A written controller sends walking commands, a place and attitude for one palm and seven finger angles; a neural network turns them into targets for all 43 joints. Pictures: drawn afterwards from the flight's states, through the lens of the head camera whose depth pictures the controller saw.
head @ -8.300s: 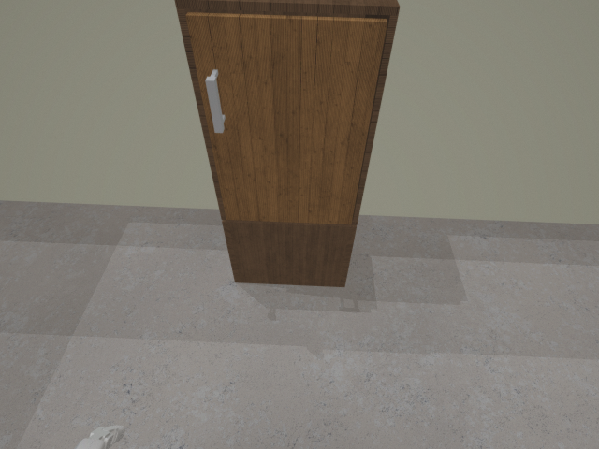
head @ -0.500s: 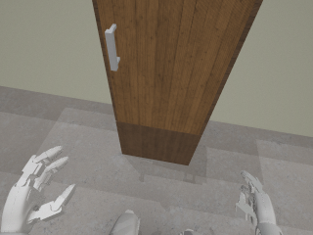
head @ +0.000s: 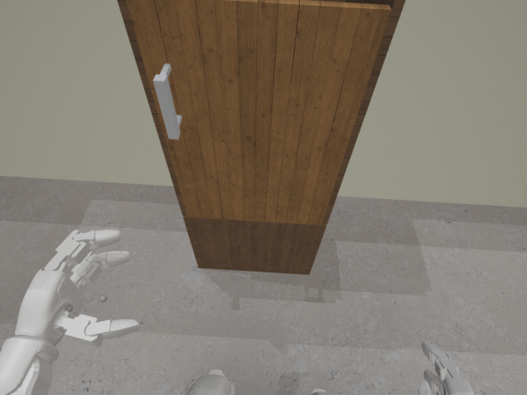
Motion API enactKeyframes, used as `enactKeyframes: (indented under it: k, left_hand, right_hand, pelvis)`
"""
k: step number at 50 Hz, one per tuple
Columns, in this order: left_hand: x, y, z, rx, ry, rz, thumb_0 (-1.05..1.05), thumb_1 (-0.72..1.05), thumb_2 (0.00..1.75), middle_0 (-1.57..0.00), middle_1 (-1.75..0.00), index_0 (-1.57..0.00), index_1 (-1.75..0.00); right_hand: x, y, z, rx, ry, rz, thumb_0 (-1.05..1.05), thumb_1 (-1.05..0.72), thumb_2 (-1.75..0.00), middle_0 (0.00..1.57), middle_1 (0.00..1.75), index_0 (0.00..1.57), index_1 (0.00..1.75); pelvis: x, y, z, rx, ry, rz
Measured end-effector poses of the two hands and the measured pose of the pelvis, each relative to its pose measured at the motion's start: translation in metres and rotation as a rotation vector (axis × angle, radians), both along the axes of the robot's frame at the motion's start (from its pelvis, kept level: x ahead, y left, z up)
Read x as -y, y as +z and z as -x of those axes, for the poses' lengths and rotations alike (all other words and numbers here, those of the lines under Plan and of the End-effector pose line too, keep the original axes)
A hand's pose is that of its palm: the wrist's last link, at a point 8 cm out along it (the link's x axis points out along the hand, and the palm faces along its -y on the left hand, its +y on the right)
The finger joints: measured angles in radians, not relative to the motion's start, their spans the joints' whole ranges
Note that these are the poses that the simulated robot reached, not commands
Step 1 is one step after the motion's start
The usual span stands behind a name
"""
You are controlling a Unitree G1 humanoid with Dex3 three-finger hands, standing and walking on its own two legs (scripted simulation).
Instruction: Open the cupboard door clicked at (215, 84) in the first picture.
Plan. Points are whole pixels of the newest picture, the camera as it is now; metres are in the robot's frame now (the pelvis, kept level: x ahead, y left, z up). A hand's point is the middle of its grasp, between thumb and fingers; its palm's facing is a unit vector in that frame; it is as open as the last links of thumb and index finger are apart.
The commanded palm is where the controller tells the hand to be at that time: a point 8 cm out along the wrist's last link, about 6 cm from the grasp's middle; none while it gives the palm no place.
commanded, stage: raise the hand with hooked fingers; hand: left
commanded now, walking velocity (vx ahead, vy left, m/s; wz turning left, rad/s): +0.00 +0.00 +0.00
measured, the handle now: (170, 102) +0.59 +0.20 +0.10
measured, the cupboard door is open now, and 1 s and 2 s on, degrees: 0 0 0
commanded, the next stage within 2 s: move the hooked fingers beside the handle in 1.04 s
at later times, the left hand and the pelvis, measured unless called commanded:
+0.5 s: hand (49, 233) +0.29 +0.29 +0.12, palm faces +0.03 -1.00 -0.05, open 14.0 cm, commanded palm +0.27 +0.34 +0.12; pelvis +0.01 +0.02 +0.02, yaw +1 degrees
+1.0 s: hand (63, 229) +0.30 +0.27 +0.12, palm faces +0.01 -1.00 -0.03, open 14.0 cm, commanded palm +0.27 +0.32 +0.12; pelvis +0.01 +0.00 +0.03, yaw +0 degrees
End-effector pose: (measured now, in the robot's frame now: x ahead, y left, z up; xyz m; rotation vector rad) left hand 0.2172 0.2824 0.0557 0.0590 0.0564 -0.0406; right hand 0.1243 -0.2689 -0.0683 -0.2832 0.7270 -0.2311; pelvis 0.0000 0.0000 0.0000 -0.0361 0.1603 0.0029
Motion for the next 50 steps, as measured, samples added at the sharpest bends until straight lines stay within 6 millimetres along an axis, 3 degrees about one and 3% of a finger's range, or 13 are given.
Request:
enactKeyframes:
  k: [9,18,26,32,41,50]
  left_hand:
    - [-0.033,0.039,-0.024,0.11,0.075,0.008,-0.01,-0.35,0.37,-0.29,-1.1,-0.29,-1.1]
    - [-0.049,0.038,-0.037,-0.001,0.05,0.027,-0.01,-0.47,0.32,-0.29,-1.18,-0.29,-1.18]
    - [-0.064,0.065,-0.055,0.092,0.07,0.013,-0.01,-0.5,0.31,-0.3,-1.19,-0.3,-1.2]
    - [-0.067,0.067,-0.069,0.031,0.038,0.034,-0.01,-0.5,0.3,-0.29,-1.2,-0.3,-1.2]
    - [-0.05,0.059,-0.063,0.044,0.044,0.036,-0.01,-0.5,0.3,-0.3,-1.2,-0.3,-1.2]
    - [-0.045,0.065,-0.058,0.05,0.053,0.025,-0.02,-0.5,0.3,-0.3,-1.2,-0.3,-1.2]
  right_hand:
    - [-0.036,0.027,-0.041,0.125,0.072,-0.038,0.02,-0.9,-0.9,0.2,0.3,0.2,0.3]
    - [-0.058,0.03,-0.055,0.118,0.127,-0.065,0.02,-0.9,-0.9,0.2,0.31,0.21,0.3]
    - [-0.053,0.028,-0.041,0.055,0.11,-0.046,0.02,-0.9,-0.9,0.2,0.31,0.21,0.3]
    - [-0.041,0.028,-0.027,0.028,0.065,-0.039,0.02,-0.9,-0.9,0.2,0.31,0.21,0.3]
    - [-0.026,0.028,-0.015,0.011,0.045,-0.03,0.02,-0.9,-0.9,0.2,0.3,0.21,0.3]
    - [-0.023,0.025,-0.018,0.021,0.047,-0.049,0.02,-0.9,-0.9,0.2,0.3,0.21,0.3]
  pelvis:
    - [-0.009,0.011,-0.007,0.035,0.004,0.007]
    - [-0.017,0.018,-0.011,0.052,0.01,0.01]
    - [-0.017,0.023,-0.011,0.066,0.012,0.008]
    - [-0.016,0.026,-0.012,0.066,0.007,0.005]
    - [-0.011,0.027,-0.011,0.068,-0.005,-0.003]
    - [-0.002,0.027,-0.009,0.077,0.003,-0.006]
